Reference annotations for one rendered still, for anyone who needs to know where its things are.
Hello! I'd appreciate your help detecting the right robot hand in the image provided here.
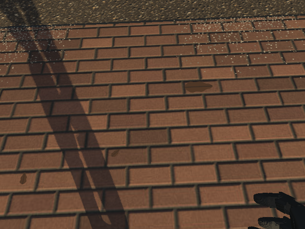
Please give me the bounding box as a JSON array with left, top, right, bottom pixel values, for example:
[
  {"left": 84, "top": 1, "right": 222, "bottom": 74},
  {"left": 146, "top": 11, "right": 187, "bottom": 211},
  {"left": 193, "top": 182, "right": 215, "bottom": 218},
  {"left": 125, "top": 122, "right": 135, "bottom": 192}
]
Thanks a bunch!
[{"left": 248, "top": 192, "right": 305, "bottom": 229}]

